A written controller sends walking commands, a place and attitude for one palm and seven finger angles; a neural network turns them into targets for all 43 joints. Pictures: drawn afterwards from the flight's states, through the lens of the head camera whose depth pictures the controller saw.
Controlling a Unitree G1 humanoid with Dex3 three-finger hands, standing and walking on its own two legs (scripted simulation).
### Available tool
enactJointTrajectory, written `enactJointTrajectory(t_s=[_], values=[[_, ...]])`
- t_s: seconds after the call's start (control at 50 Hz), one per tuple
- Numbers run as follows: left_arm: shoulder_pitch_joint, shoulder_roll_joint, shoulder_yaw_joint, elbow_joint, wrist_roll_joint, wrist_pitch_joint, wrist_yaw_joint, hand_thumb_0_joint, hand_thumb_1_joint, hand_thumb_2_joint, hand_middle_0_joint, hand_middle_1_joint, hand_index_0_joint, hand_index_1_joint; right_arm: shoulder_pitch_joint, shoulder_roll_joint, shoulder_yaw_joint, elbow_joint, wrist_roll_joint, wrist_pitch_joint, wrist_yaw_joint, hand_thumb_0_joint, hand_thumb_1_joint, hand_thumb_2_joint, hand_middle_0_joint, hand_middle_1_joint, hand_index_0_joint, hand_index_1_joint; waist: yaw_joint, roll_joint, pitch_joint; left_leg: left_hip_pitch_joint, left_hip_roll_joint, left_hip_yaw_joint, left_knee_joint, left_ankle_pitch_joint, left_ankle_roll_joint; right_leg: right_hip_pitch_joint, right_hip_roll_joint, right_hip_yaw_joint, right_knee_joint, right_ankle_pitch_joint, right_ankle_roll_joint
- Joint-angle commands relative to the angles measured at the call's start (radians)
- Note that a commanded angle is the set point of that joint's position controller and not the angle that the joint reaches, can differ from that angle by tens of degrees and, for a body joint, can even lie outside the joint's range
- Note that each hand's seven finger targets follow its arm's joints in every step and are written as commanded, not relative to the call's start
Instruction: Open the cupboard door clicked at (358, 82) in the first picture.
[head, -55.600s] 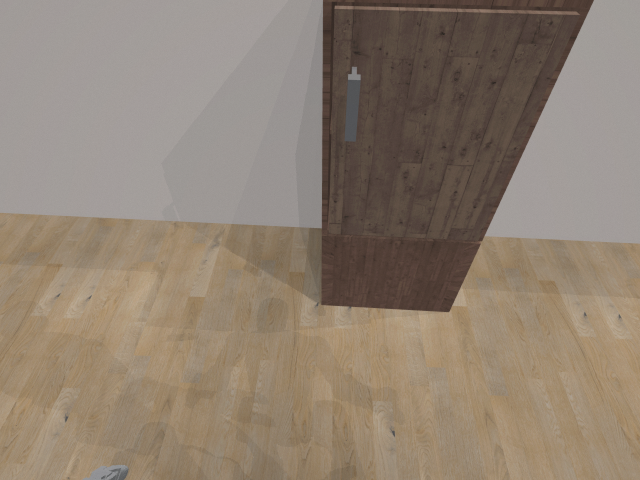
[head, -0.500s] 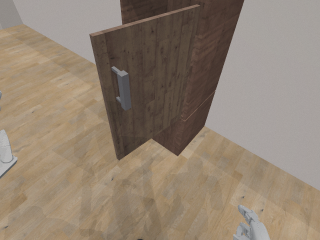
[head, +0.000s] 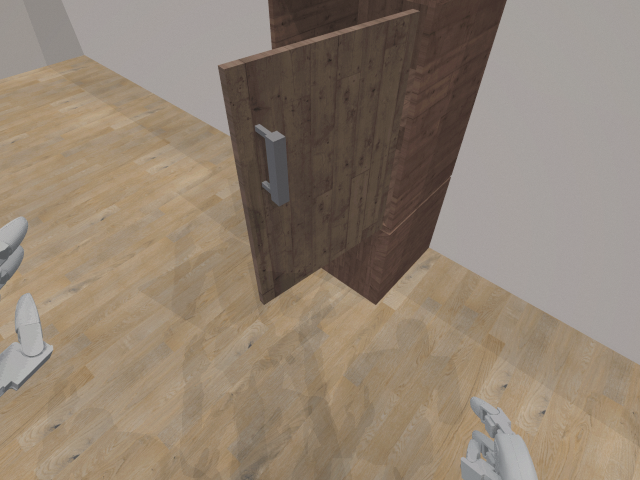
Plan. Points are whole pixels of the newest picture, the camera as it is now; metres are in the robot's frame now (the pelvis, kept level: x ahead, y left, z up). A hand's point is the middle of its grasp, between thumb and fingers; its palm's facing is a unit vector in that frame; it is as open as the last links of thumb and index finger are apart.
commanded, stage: stop stepping back and stand still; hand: left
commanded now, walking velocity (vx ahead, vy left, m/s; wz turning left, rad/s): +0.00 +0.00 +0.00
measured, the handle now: (270, 165) +0.60 +0.12 +0.08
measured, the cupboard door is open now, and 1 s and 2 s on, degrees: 81 81 81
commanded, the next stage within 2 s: let the arm hang, fingers relaxed in 0.30 s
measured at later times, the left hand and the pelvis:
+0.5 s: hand (66, 412) +0.19 +0.29 +0.04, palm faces +0.22 -0.84 -0.49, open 7.4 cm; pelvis -0.02 +0.02 +0.00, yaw +2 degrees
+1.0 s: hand out of the picture -0.09 +0.20 -0.17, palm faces +0.07 -0.97 -0.23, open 7.4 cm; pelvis -0.02 +0.01 +0.00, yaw +3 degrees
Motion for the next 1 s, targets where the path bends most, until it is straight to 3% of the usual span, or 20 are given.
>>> enactJointTrajectory(t_s=[0.0, 0.12, 0.18, 0.36, 0.38, 0.4, 0.44, 0.48, 0.5, 0.52, 0.56, 0.6, 0.66, 0.7, 0.76, 0.88, 0.98], values=[[-0.086, 0.156, 0.134, -0.145, -0.004, -0.051, 0.031, 0.0, 0.9, 0.9, -0.2, -0.3, -0.2, -0.3, -0.087, -0.124, -0.045, -0.142, -0.01, -0.046, -0.023, 0.0, -0.9, -0.9, 0.2, 0.3, 0.2, 0.3, 0.006, 0.066, 0.025, 0.092, 0.058, -0.106, -0.167, -0.145, 0.017, -0.161, -0.054, 0.081, -0.178, -0.039, 0.01], [-0.161, 0.126, 0.086, -0.142, 0.015, -0.036, 0.033, 0.0, 0.9, 0.9, -0.2, -0.3, -0.2, -0.3, -0.085, -0.125, -0.042, -0.143, -0.014, -0.06, -0.03, 0.0, -0.9, -0.9, 0.2, 0.3, 0.2, 0.3, 0.017, 0.083, -0.009, 0.079, 0.057, -0.126, -0.268, -0.265, 0.013, -0.084, -0.018, 0.039, -0.173, -0.069, 0.015], [-0.155, 0.14, 0.088, -0.184, 0.018, -0.03, 0.036, 0.0, 0.9, 0.9, -0.2, -0.3, -0.2, -0.3, -0.088, -0.125, -0.043, -0.143, -0.016, -0.07, -0.028, 0.0, -0.9, -0.9, 0.2, 0.3, 0.2, 0.3, 0.021, 0.069, -0.041, 0.108, 0.041, -0.11, -0.247, -0.217, 0.008, -0.067, -0.027, 0.041, -0.194, -0.044, 0.011], [-0.093, 0.146, 0.113, -0.17, 0.007, -0.032, 0.039, 0.0, 0.9, 0.9, -0.2, -0.3, -0.2, -0.3, -0.085, -0.123, -0.044, -0.132, -0.013, -0.07, -0.023, 0.0, -0.9, -0.9, 0.2, 0.3, 0.2, 0.3, 0.019, 0.07, -0.031, 0.132, 0.037, -0.1, -0.204, -0.086, 0.0, -0.078, -0.04, 0.036, -0.211, 0.023, 0.014], [-0.156, -0.073, -0.323, 0.622, 0.058, 0.09, -0.088, 0.0, 0.9, 0.9, -0.2, -0.3, -0.2, -0.3, -0.114, -0.265, -0.087, 0.145, -0.006, -0.117, 0.064, 0.0, -0.9, -0.9, 0.2, 0.3, 0.2, 0.3, -0.028, 0.082, 0.007, 0.039, 0.093, -0.15, -0.033, 0.213, 0.022, -0.2, -0.089, -0.01, -0.05, 0.136, -0.001], [-0.168, -0.033, -0.268, 0.654, 0.073, 0.188, -0.114, 0.0, 0.9, 0.9, -0.2, -0.3, -0.2, -0.3, -0.037, -0.285, -0.1, 0.154, 0.0, -0.01, 0.072, 0.0, -0.9, -0.9, 0.2, 0.3, 0.2, 0.3, -0.005, 0.058, -0.044, 0.064, 0.107, -0.154, -0.038, 0.309, 0.034, -0.16, -0.108, 0.039, -0.054, 0.139, -0.007], [-0.199, -0.017, -0.279, 0.726, 0.079, 0.209, -0.121, 0.0, 0.9, 0.9, -0.2, -0.3, -0.2, -0.3, -0.052, -0.287, -0.088, 0.135, -0.012, 0.039, 0.067, 0.0, -0.9, -0.9, 0.2, 0.3, 0.2, 0.3, 0.012, -0.049, -0.069, -0.001, 0.127, -0.215, -0.053, 0.221, 0.075, -0.118, -0.074, 0.029, 0.014, 0.06, -0.014], [-0.244, 0.018, -0.289, 0.844, 0.081, 0.207, -0.123, 0.0, 0.9, 0.9, -0.2, -0.3, -0.2, -0.3, -0.078, -0.295, -0.081, 0.151, -0.024, 0.061, 0.071, 0.0, -0.9, -0.9, 0.2, 0.3, 0.2, 0.3, 0.023, -0.132, -0.07, -0.024, 0.106, -0.226, -0.073, 0.119, 0.076, -0.086, -0.081, 0.051, 0.001, 0.039, -0.034], [-0.271, 0.032, -0.296, 0.907, 0.079, 0.205, -0.123, 0.0, 0.9, 0.9, -0.2, -0.3, -0.2, -0.3, -0.091, -0.3, -0.081, 0.166, -0.027, 0.072, 0.074, 0.0, -0.9, -0.9, 0.2, 0.3, 0.2, 0.3, 0.024, -0.139, -0.067, -0.021, 0.091, -0.216, -0.068, 0.079, 0.072, -0.089, -0.102, 0.068, -0.025, 0.031, -0.045], [-0.308, 0.042, -0.303, 0.973, 0.077, 0.206, -0.122, 0.0, 0.9, 0.9, -0.2, -0.3, -0.2, -0.3, -0.099, -0.295, -0.078, 0.187, -0.029, 0.083, 0.076, 0.0, -0.9, -0.9, 0.2, 0.3, 0.2, 0.3, 0.018, -0.14, -0.05, -0.007, 0.073, -0.199, -0.06, 0.065, 0.062, -0.106, -0.121, 0.085, -0.051, 0.026, -0.057], [-0.364, 0.044, -0.325, 1.096, 0.07, 0.214, -0.117, 0.0, 0.9, 0.9, -0.2, -0.3, -0.2, -0.3, -0.098, -0.269, -0.067, 0.227, -0.033, 0.106, 0.076, 0.0, -0.9, -0.9, 0.2, 0.3, 0.2, 0.3, 0.005, -0.084, -0.014, 0.034, 0.045, -0.17, -0.05, 0.024, 0.042, -0.156, -0.147, 0.107, -0.1, -0.029, -0.071], [-0.38, 0.041, -0.34, 1.203, 0.066, 0.22, -0.114, 0.0, 0.9, 0.9, -0.2, -0.3, -0.2, -0.3, -0.087, -0.253, -0.06, 0.261, -0.037, 0.122, 0.074, 0.0, -0.9, -0.9, 0.2, 0.3, 0.2, 0.3, 0.003, 0.029, 0.002, 0.055, 0.046, -0.172, -0.081, 0.005, 0.037, -0.155, -0.14, 0.101, -0.105, -0.053, -0.07], [-0.346, 0.022, -0.352, 1.343, 0.059, 0.218, -0.112, 0.0, 0.9, 0.9, -0.2, -0.3, -0.2, -0.3, -0.072, -0.242, -0.055, 0.319, -0.034, 0.127, 0.065, 0.0, -0.9, -0.9, 0.2, 0.3, 0.2, 0.3, 0.014, 0.102, -0.012, 0.055, 0.058, -0.195, -0.151, -0.027, 0.041, -0.088, -0.115, 0.09, -0.105, -0.034, -0.055], [-0.324, 0.01, -0.351, 1.412, 0.056, 0.215, -0.111, 0.0, 0.9, 0.9, -0.2, -0.3, -0.2, -0.3, -0.057, -0.242, -0.058, 0.353, -0.03, 0.125, 0.058, 0.0, -0.9, -0.9, 0.2, 0.3, 0.2, 0.3, 0.018, 0.102, -0.028, 0.078, 0.063, -0.199, -0.16, -0.017, 0.043, -0.059, -0.115, 0.079, -0.12, -0.006, -0.051], [-0.292, -0.029, -0.357, 1.496, 0.052, 0.215, -0.109, 0.0, 0.9, 0.9, -0.2, -0.3, -0.2, -0.3, -0.028, -0.213, -0.056, 0.405, -0.027, 0.132, 0.049, 0.0, -0.9, -0.9, 0.2, 0.3, 0.2, 0.3, 0.011, 0.122, 0.001, 0.104, 0.058, -0.184, -0.167, -0.053, 0.035, -0.078, -0.12, 0.075, -0.158, -0.018, -0.053], [-0.262, -0.06, -0.36, 1.57, 0.051, 0.212, -0.103, 0.0, 0.9, 0.9, -0.2, -0.3, -0.2, -0.3, 0.021, -0.195, -0.063, 0.454, -0.024, 0.141, 0.04, 0.0, -0.9, -0.9, 0.2, 0.3, 0.2, 0.3, 0.002, 0.018, 0.039, 0.144, 0.057, -0.16, -0.136, -0.02, 0.036, -0.111, -0.129, 0.068, -0.213, -0.038, -0.059], [-0.261, -0.058, -0.36, 1.59, 0.051, 0.214, -0.1, 0.0, 0.9, 0.9, -0.2, -0.3, -0.2, -0.3, 0.018, -0.196, -0.066, 0.472, -0.025, 0.141, 0.038, 0.0, -0.9, -0.9, 0.2, 0.3, 0.2, 0.3, 0.007, 0.023, 0.066, 0.134, 0.065, -0.168, -0.158, -0.023, 0.041, -0.106, -0.119, 0.056, -0.195, -0.033, -0.056]])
